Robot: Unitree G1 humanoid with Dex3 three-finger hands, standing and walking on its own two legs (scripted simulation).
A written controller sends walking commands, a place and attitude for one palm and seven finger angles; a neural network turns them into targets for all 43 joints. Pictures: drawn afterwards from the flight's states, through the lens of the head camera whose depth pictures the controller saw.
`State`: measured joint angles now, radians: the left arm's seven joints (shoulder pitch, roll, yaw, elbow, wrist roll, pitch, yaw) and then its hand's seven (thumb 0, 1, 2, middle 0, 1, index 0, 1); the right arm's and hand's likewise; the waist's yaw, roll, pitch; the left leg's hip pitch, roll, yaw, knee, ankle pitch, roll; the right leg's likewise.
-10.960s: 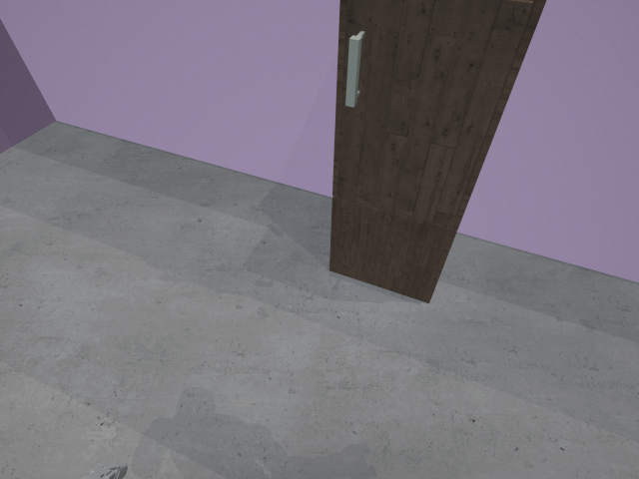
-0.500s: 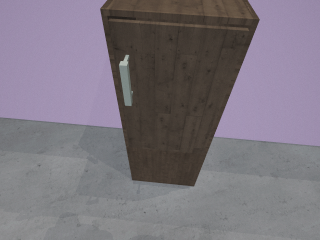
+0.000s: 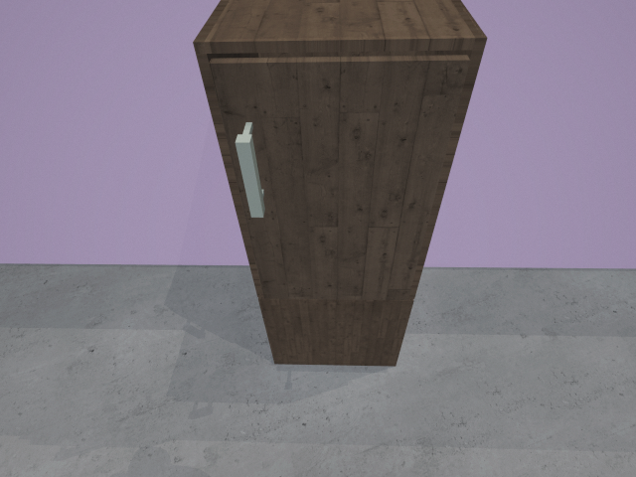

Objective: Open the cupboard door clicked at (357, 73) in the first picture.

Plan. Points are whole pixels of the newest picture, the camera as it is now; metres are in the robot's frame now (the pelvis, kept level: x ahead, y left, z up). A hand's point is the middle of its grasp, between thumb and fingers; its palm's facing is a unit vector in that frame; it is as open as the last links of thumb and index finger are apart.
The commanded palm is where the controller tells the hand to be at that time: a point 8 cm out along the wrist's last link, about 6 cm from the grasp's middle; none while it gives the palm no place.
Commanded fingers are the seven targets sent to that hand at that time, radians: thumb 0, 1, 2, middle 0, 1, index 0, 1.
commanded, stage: look again from close up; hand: left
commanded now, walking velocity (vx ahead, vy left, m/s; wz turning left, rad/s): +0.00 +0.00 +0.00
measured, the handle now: (253, 171) +0.56 +0.14 +0.08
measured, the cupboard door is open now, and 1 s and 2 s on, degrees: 0 0 0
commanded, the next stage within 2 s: raise the hand with hooked fingers in 0.48 s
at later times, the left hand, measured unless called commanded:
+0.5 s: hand out of the picture +0.02 +0.14 -0.17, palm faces +0.02 -0.98 -0.20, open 7.3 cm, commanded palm none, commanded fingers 0.00 0.90 0.90 -0.20 -0.30 -0.20 -0.30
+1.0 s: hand (208, 437) +0.18 +0.16 -0.04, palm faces +0.06 -1.00 +0.01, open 8.6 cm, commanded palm +0.16 +0.22 -0.02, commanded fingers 0.00 0.39 0.68 -0.24 -0.63 -0.24 -0.63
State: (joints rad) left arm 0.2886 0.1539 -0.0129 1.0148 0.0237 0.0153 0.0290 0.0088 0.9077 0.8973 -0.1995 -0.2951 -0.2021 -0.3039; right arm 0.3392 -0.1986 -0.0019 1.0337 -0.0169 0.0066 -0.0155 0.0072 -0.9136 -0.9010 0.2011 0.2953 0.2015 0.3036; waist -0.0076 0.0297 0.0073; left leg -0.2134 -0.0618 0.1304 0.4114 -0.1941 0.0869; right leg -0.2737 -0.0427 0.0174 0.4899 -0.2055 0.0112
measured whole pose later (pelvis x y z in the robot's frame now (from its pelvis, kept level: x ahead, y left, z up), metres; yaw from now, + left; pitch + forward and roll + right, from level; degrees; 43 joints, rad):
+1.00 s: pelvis +0.02 -0.05 -0.07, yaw +4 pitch +10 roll +1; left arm 0.45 0.21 0.21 0.16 -0.31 -0.47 -0.42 0.01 0.61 0.77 -0.22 -0.48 -0.23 -0.49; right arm 0.14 -0.29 -0.07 0.49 0.03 -0.24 -0.02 0.01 -0.91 -0.90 0.20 0.30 0.20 0.30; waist 0.02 -0.04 -0.13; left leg -0.72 0.01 0.03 1.04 -0.50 0.00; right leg -0.72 0.00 -0.08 1.04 -0.51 -0.06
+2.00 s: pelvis +0.02 -0.02 -0.02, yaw +5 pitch +3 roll -2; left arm 0.02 0.42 0.37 0.25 -0.34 -0.12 -0.47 -0.01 -0.47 0.31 -0.30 -1.18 -0.30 -1.18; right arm 0.25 -0.25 0.08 0.57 0.06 -0.24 -0.09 0.01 -0.90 -0.90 0.21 0.30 0.21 0.30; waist 0.03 0.03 -0.06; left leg -0.45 -0.01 0.02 0.76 -0.37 0.05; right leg -0.41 0.00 -0.09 0.70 -0.34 -0.01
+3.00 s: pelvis +0.02 -0.04 -0.02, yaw +4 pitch +3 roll -1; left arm -0.23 0.46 0.40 0.52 -0.32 -0.11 -0.52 -0.01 -0.50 0.30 -0.30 -1.20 -0.30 -1.20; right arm 0.26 -0.28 0.07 0.60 0.07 -0.19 -0.12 0.01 -0.90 -0.90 0.21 0.30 0.21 0.30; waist 0.01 0.03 -0.04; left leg -0.40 0.00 0.02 0.68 -0.34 0.02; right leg -0.38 0.01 -0.09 0.64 -0.32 -0.04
